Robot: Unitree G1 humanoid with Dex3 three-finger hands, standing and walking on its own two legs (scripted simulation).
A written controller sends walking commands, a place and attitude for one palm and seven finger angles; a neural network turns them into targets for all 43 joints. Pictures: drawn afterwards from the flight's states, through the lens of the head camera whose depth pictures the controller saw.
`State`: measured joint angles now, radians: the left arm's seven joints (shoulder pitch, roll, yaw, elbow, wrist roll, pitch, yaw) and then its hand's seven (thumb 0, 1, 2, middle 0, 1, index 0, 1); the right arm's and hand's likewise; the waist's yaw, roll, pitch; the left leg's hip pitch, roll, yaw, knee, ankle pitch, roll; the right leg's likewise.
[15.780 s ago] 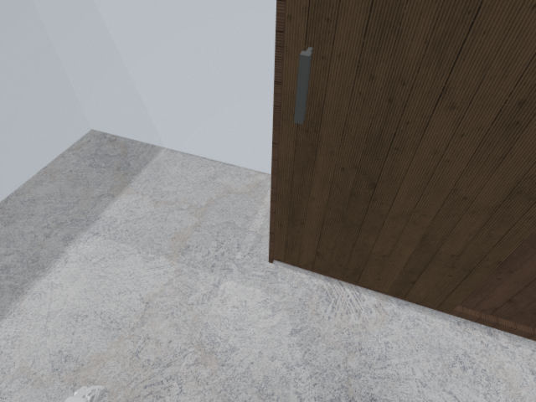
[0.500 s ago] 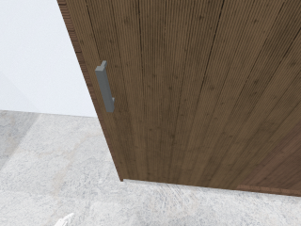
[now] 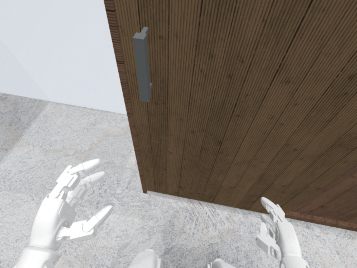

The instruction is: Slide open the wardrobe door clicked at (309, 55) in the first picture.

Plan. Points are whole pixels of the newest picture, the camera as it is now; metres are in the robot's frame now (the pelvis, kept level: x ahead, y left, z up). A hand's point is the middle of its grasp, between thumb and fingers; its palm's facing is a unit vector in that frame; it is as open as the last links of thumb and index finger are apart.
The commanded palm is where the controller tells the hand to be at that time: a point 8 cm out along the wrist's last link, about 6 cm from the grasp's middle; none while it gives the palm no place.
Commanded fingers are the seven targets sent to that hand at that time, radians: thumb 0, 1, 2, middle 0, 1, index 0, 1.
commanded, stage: raise the hand with hooked fingers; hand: left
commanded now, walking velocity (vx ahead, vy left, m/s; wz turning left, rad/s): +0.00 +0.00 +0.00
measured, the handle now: (145, 66) +0.51 +0.15 +0.16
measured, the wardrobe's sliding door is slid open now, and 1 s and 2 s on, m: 0.00 0.00 0.00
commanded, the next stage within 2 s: move the hooked fingers beside the handle in 1.48 s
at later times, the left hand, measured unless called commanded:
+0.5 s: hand (66, 170) +0.25 +0.24 +0.12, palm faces -0.03 -1.00 -0.08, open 12.7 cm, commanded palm +0.22 +0.30 +0.13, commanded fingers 0.00 -0.43 0.33 -0.29 -1.15 -0.29 -1.15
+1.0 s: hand (35, 126) +0.29 +0.28 +0.18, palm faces +0.01 -1.00 -0.07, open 14.0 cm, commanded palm +0.26 +0.33 +0.19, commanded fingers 0.00 -0.50 0.30 -0.30 -1.20 -0.30 -1.20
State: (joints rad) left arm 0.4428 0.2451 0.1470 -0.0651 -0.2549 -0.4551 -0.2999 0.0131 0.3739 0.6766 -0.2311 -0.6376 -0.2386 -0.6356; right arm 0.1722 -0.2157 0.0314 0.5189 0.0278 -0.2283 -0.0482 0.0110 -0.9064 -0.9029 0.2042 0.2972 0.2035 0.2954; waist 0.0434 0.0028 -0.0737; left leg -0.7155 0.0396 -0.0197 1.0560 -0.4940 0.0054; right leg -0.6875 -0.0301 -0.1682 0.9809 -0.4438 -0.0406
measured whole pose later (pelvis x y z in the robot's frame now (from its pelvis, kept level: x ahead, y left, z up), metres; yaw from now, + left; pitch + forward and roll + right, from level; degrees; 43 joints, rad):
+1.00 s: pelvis +0.02 +0.01 +0.05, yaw -1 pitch +0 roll -1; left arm -0.03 0.46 0.45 0.24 -0.35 -0.05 -0.50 -0.01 -0.50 0.30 -0.30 -1.20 -0.30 -1.20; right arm 0.25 -0.27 0.08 0.60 0.06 -0.25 -0.12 0.01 -0.90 -0.90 0.21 0.30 0.21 0.30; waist 0.03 0.03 -0.02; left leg -0.31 0.02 0.03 0.65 -0.34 0.02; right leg -0.31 -0.02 -0.13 0.59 -0.29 -0.02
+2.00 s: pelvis +0.01 +0.00 +0.05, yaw -2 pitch +1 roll +0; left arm -0.22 0.44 0.40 0.42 -0.30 -0.06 -0.46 -0.01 -0.50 0.30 -0.30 -1.20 -0.30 -1.20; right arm 0.27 -0.28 0.07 0.61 0.07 -0.24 -0.13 0.01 -0.90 -0.90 0.21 0.30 0.21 0.30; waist 0.00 0.03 -0.01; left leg -0.32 0.02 0.04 0.62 -0.31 0.00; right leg -0.33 -0.02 -0.11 0.60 -0.28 -0.04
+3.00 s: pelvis +0.02 +0.01 +0.05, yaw -3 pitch +7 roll -1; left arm -0.57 0.48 0.37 0.83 -0.23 -0.18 -0.41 -0.01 -0.50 0.30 -0.30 -1.20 -0.30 -1.20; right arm 0.34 -0.28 0.05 0.62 0.06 -0.10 -0.09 0.01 -0.90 -0.90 0.21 0.30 0.21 0.30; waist -0.06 0.01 -0.05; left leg -0.44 0.02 0.06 0.66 -0.34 0.03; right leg -0.45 -0.02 -0.09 0.62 -0.28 -0.01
